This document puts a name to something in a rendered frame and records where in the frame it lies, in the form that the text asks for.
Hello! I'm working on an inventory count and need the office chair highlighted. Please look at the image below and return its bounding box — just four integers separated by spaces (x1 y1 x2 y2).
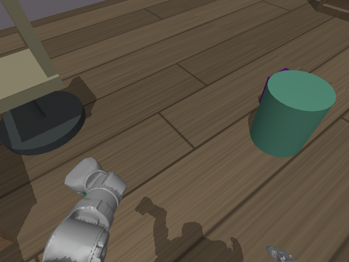
0 0 86 156

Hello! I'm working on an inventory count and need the right robot hand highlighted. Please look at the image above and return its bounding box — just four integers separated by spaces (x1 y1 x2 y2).
266 246 299 262

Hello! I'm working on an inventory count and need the bookshelf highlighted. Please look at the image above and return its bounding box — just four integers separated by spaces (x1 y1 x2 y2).
316 0 349 21

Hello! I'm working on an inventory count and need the left robot arm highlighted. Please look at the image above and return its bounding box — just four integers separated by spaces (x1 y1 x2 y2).
43 169 127 262

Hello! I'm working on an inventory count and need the left robot hand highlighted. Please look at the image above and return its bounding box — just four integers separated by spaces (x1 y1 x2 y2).
64 157 102 196

